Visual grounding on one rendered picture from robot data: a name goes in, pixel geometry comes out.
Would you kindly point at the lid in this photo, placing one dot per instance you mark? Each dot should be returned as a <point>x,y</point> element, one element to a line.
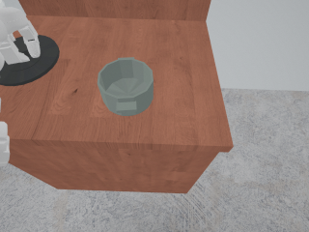
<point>25,72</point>

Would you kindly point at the pot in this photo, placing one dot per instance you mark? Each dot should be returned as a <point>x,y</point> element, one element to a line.
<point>126,86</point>

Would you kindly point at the robot left upper arm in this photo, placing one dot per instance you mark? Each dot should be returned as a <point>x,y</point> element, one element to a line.
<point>4,144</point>

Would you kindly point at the table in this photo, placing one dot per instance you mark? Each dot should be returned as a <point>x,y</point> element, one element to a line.
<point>61,131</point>

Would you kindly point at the left robot hand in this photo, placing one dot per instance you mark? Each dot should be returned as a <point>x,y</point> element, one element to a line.
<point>15,20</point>

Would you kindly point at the knob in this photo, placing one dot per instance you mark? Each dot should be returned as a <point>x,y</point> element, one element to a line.
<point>22,47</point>

